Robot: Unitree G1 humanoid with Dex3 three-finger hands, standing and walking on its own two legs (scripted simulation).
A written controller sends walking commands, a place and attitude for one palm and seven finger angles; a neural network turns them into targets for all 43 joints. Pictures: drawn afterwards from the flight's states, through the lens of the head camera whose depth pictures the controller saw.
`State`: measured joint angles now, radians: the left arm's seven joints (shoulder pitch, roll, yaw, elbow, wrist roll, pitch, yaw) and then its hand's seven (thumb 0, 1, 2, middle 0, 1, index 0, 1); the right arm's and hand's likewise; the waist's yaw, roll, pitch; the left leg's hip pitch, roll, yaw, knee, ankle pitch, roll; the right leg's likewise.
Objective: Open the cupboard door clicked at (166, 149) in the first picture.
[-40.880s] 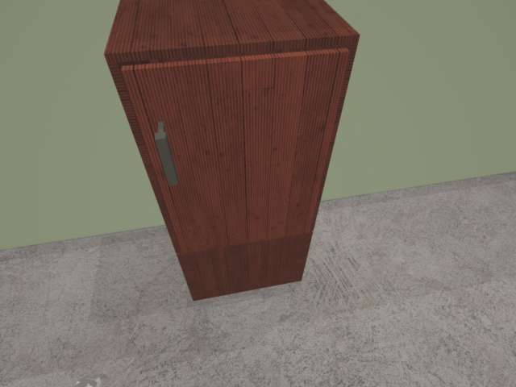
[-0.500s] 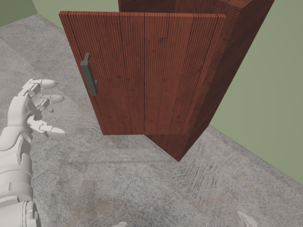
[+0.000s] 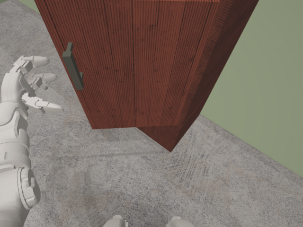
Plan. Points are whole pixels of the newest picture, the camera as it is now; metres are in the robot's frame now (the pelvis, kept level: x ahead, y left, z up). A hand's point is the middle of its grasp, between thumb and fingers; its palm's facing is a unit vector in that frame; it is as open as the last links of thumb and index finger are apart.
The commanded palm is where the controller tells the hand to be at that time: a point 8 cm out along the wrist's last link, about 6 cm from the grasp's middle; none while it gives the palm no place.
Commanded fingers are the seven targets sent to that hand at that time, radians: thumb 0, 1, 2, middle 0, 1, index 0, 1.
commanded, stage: move the hooked fingers beside the handle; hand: left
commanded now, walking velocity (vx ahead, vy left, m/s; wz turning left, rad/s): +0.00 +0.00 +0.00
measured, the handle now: (75, 67) +0.53 +0.21 +0.09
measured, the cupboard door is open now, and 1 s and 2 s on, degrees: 43 43 43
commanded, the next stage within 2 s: slide the fingers in behind the handle in 1.14 s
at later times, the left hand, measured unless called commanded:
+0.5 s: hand (44, 79) +0.48 +0.28 +0.09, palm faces +0.06 -1.00 -0.01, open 14.0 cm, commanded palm +0.46 +0.32 +0.09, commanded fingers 0.00 -0.50 0.30 -0.30 -1.20 -0.30 -1.20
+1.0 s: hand (45, 82) +0.47 +0.27 +0.09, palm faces +0.09 -1.00 +0.00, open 14.0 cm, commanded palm +0.45 +0.31 +0.08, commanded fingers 0.00 -0.50 0.30 -0.30 -1.20 -0.30 -1.20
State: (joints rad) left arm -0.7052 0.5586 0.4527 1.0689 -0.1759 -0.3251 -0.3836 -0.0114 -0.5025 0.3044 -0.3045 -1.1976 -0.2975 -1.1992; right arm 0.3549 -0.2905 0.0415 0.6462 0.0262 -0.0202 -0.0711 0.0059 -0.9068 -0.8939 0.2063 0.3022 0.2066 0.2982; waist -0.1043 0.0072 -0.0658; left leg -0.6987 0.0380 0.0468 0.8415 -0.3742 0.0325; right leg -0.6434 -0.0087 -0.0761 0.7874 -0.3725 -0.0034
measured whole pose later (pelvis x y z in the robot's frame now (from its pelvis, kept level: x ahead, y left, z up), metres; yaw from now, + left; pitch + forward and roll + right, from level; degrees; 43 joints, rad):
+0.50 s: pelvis +0.01 -0.01 -0.01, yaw -2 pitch +18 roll -3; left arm -0.79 0.71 0.54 1.18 -0.15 -0.33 -0.47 -0.01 -0.50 0.30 -0.30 -1.20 -0.30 -1.20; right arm 0.42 -0.30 0.04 0.62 0.02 0.06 -0.06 0.00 -0.91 -0.89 0.21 0.30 0.21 0.30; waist -0.15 0.00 -0.08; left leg -0.80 0.07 0.05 0.89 -0.41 0.02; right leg -0.74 0.02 -0.07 0.82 -0.39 -0.01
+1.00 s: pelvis +0.01 +0.01 -0.01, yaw -1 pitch +16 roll -3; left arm -0.73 0.59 0.48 1.10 -0.16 -0.34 -0.38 -0.01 -0.50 0.30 -0.30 -1.20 -0.30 -1.20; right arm 0.36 -0.27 0.05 0.59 0.02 0.07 -0.04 0.00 -0.91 -0.89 0.21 0.30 0.21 0.30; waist -0.11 0.01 -0.09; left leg -0.75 0.05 0.05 0.89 -0.42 0.04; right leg -0.69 0.01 -0.07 0.81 -0.40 0.00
